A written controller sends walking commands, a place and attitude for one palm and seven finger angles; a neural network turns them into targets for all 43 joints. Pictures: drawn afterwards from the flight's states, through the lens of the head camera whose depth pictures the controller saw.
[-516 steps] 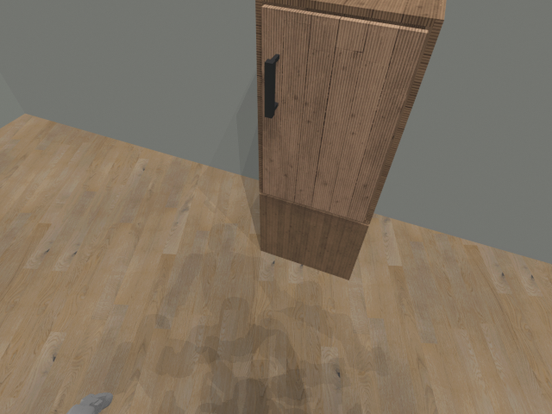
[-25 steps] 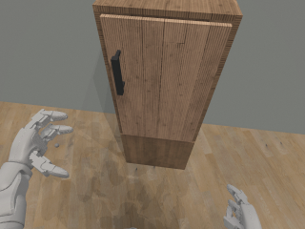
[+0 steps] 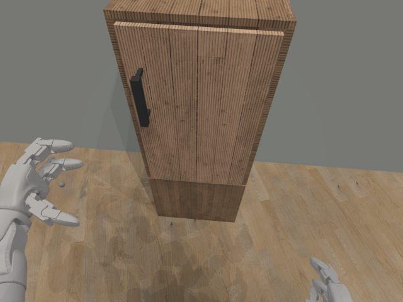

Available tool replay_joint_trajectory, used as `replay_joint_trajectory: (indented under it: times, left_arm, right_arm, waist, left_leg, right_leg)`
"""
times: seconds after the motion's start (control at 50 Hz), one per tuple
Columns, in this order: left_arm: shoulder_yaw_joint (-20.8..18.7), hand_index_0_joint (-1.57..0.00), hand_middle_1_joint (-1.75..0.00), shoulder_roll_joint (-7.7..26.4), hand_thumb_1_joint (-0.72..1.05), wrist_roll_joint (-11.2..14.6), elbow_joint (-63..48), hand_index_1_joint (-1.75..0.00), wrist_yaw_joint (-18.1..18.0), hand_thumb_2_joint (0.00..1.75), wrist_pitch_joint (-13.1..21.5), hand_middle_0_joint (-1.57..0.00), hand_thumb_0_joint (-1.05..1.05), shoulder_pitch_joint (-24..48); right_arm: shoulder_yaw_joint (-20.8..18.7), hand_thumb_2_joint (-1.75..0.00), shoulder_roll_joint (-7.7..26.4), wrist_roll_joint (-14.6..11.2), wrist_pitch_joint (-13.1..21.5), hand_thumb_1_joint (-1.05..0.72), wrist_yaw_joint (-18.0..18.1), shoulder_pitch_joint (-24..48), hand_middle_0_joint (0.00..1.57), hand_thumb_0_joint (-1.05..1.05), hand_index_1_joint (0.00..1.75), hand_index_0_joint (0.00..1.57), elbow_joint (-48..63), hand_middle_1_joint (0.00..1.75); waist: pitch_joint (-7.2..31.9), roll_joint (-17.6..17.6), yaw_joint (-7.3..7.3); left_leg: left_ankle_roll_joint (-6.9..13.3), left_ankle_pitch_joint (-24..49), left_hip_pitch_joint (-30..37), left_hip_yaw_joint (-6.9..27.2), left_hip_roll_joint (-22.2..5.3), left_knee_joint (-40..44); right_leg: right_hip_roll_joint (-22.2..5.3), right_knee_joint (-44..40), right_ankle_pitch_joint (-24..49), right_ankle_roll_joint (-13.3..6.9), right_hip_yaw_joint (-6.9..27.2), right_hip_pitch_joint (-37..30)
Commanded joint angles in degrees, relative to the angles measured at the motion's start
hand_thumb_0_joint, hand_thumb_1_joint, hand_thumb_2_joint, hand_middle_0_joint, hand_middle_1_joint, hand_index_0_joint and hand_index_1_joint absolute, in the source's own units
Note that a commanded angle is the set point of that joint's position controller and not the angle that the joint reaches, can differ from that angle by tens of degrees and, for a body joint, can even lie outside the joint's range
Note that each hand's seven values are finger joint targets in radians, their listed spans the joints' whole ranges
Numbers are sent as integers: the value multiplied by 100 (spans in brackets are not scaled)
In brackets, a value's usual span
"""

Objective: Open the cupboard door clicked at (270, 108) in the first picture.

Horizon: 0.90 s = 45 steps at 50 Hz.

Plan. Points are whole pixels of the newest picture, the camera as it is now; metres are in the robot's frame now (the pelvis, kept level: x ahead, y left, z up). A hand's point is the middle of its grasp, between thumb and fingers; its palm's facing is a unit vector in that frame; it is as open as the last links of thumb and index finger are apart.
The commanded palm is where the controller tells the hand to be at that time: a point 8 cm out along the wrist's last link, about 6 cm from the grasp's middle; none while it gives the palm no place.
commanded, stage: raise the hand with hooked fingers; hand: left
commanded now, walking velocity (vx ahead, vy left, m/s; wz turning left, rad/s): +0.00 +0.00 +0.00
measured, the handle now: (142, 98) +0.57 +0.19 +0.07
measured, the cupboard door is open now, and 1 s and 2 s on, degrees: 0 0 0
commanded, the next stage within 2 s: move the hooked fingers beside the handle in 0.12 s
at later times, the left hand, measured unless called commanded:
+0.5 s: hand (79, 165) +0.34 +0.26 +0.09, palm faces +0.01 -1.00 -0.02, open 14.0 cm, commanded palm +0.31 +0.32 +0.09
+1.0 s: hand (90, 142) +0.40 +0.26 +0.09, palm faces -0.01 -1.00 -0.01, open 14.0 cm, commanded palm +0.37 +0.31 +0.09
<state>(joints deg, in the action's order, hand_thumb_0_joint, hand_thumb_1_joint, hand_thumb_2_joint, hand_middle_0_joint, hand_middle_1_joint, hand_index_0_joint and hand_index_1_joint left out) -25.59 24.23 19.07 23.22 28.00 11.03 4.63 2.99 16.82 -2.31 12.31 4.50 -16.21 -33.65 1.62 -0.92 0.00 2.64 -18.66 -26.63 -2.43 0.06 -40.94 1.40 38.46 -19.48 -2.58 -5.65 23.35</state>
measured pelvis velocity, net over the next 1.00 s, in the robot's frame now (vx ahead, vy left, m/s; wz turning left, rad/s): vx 0.01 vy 0.00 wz -0.01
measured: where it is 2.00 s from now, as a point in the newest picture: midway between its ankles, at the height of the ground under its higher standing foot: outside the picture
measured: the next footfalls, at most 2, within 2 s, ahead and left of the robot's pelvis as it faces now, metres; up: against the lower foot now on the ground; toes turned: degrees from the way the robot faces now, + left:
none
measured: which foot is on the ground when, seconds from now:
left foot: down 0.00-1.00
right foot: down 0.00-1.00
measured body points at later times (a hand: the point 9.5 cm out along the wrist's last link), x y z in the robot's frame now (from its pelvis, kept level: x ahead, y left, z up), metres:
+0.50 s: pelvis +0.00 -0.01 +0.00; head +0.04 -0.01 +0.45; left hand +0.33 +0.32 +0.09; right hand +0.15 -0.26 -0.09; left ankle +0.03 +0.09 -0.72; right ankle +0.00 -0.09 -0.72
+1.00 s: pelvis +0.01 +0.00 -0.01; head +0.07 +0.01 +0.44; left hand +0.39 +0.31 +0.09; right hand +0.11 -0.26 -0.10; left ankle +0.03 +0.09 -0.72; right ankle +0.00 -0.09 -0.72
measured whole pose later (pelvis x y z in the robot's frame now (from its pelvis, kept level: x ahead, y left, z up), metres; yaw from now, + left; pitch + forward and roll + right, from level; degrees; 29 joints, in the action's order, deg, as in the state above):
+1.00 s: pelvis +0.01 +0.00 -0.01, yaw -1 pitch +9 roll -1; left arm -24.7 27.7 14.6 44.3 27.1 14.1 26.1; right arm 2.8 16.8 -2.3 7.4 3.7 -19.2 -34.7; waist 3.1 -0.6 2.7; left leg 2.9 -20.2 -32.9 -3.0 0.0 -43.6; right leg 1.4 41.2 -20.8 -2.3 -4.9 29.9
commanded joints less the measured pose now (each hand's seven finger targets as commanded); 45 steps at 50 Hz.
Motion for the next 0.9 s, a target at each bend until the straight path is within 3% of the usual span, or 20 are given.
replay_joint_trajectory:
  times: [0.0, 0.08, 0.16, 0.2, 0.28, 0.32, 0.38, 0.4, 0.44, 0.5, 0.56, 0.64, 0.66, 0.76, 0.88]
  left_arm:
    - [-371, -30, -120, 1615, -50, 128, -1227, -120, 51, 30, 382, -30, 0, 1298]
    - [-399, -30, -120, 1647, -50, 196, -1028, -120, 141, 30, 282, -30, 0, 1338]
    - [-427, -30, -120, 1649, -50, 262, -931, -120, 165, 30, 294, -30, 0, 1446]
    - [-402, -30, -120, 1627, -50, 237, -944, -120, 153, 30, 326, -30, 0, 1495]
    - [-171, -30, -120, 1626, -50, 106, -681, -120, 89, 30, 402, -30, 0, 2487]
    - [-25, -30, -120, 1578, -50, 20, -551, -120, 75, 30, 442, -30, 0, 2836]
    - [-185, -30, -120, 1876, -50, -49, -116, -120, 68, 30, 422, -30, 0, 3111]
    - [-385, -30, -120, 2070, -50, -69, 72, -120, 64, 30, 424, -30, 0, 3003]
    - [-334, -30, -120, 2032, -50, -96, 260, -120, 89, 30, 414, -30, 0, 3051]
    - [-592, -30, -120, 2293, -50, -85, 533, -120, 149, 30, 437, -30, 0, 2980]
    - [-463, -30, -120, 2211, -50, -74, 588, -120, 227, 30, 462, -30, 0, 3127]
    - [-272, -30, -120, 1949, -50, -82, 654, -120, 218, 30, 486, -30, 0, 3117]
    - [-187, -30, -120, 1898, -50, -43, 613, -120, 232, 30, 498, -30, 0, 3339]
    - [-458, -30, -120, 2236, -50, -108, 582, -120, 98, 30, 547, -30, 0, 3533]
    - [-351, -30, -120, 2191, -50, -258, 638, -120, -70, 30, 698, -30, 0, 4090]
  right_arm:
    - [-295, -90, 763, -42, 363, -90, 106, 351, 20, 0, 30, 20, 817, 30]
    - [-280, -90, 791, -65, 367, -90, 150, 382, 20, 0, 30, 20, 812, 30]
    - [-261, -90, 788, -62, 386, -90, 165, 402, 20, 0, 30, 20, 792, 30]
    - [-252, -90, 756, -66, 404, -90, 164, 417, 20, 0, 30, 20, 795, 30]
    - [-248, -90, 778, -76, 392, -90, 215, 335, 20, 0, 30, 20, 624, 30]
    - [-237, -90, 777, -79, 401, -90, 241, 300, 20, 0, 30, 20, 569, 30]
    - [-230, -90, 811, -65, 347, -90, 248, 215, 20, 0, 30, 20, 502, 30]
    - [-237, -90, 825, -53, 328, -90, 240, 180, 20, 0, 30, 20, 487, 30]
    - [-226, -90, 815, -55, 285, -90, 214, 156, 20, 0, 30, 20, 514, 30]
    - [-251, -90, 832, -42, 213, -90, 152, 69, 20, 0, 30, 20, 575, 30]
    - [-266, -90, 859, -41, 145, -90, 102, -29, 20, 0, 30, 20, 649, 30]
    - [-334, -90, 876, -69, 68, -90, 58, -171, 20, 0, 30, 20, 672, 30]
    - [-337, -90, 901, -62, 51, -90, 53, -201, 20, 0, 30, 20, 691, 30]
    - [-382, -90, 949, -37, -74, -90, 28, -363, 20, 0, 30, 20, 624, 30]
    - [-392, -90, 918, -15, -198, -90, 4, -481, 20, 0, 30, 20, 532, 30]
  waist:
    - [1292, -585, -10]
    - [1137, -228, -5]
    - [1145, -145, -19]
    - [1170, -296, -23]
    - [1033, -246, 193]
    - [1181, -412, 233]
    - [1335, -225, 242]
    - [1437, -180, 167]
    - [1526, -241, 149]
    - [1748, -348, 28]
    - [1798, -442, 46]
    - [1730, -320, 145]
    - [1701, -144, 189]
    - [1971, -313, 164]
    - [2055, -538, 280]
  left_leg:
    - [-47, 917, 936, 498, -21, 632]
    - [-36, 751, 771, 516, -16, 653]
    - [-39, 744, 724, 495, -1, 590]
    - [-42, 707, 718, 475, 10, 590]
    - [-32, 547, 702, 512, -12, 545]
    - [-34, 485, 778, 523, -2, 544]
    - [-24, 514, 619, 501, -1, 451]
    - [-24, 639, 525, 491, 7, 414]
    - [-31, 808, 478, 452, 16, 390]
    - [-41, 1063, 378, 406, 26, 295]
    - [-44, 1394, 463, 393, 18, 243]
    - [-25, 1391, 549, 392, -8, 264]
    - [-20, 1419, 561, 422, -17, 239]
    - [-25, 1620, 603, 411, -4, 197]
    - [-55, 1659, 820, 471, -50, 198]
  right_leg:
    - [-13, -579, 869, 65, 429, -175]
    - [-23, -635, 722, 90, 454, -151]
    - [-42, -647, 696, 98, 537, -193]
    - [-59, -654, 657, 103, 553, -168]
    - [-47, -650, 500, 118, 559, 103]
    - [-68, -635, 424, 113, 559, 136]
    - [-101, -619, 457, 126, 666, 18]
    - [-121, -593, 600, 127, 723, -135]
    - [-134, -503, 863, 126, 693, -201]
    - [-128, -379, 1238, 113, 734, -404]
    - [-70, -233, 1665, 87, 641, -353]
    - [-21, -242, 1624, 111, 537, -32]
    - [12, -194, 1632, 101, 514, 18]
    - [8, -128, 1808, 92, 532, -80]
    - [51, -120, 1630, 96, 473, 214]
